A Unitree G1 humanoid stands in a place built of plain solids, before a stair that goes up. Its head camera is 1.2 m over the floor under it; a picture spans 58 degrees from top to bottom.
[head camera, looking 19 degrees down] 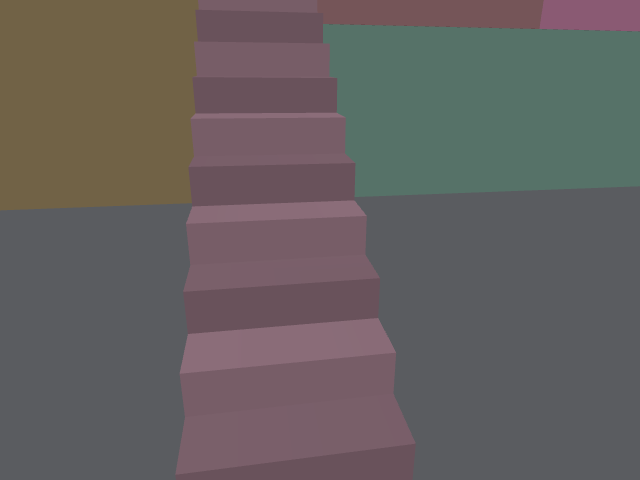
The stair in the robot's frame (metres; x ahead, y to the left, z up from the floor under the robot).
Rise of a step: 0.18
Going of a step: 0.22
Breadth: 0.71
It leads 9 degrees to the left of straight ahead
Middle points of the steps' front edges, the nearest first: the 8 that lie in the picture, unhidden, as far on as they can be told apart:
0.99 0.06 0.18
1.21 0.09 0.36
1.42 0.13 0.54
1.63 0.16 0.72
1.85 0.19 0.90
2.06 0.23 1.08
2.28 0.26 1.26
2.49 0.30 1.44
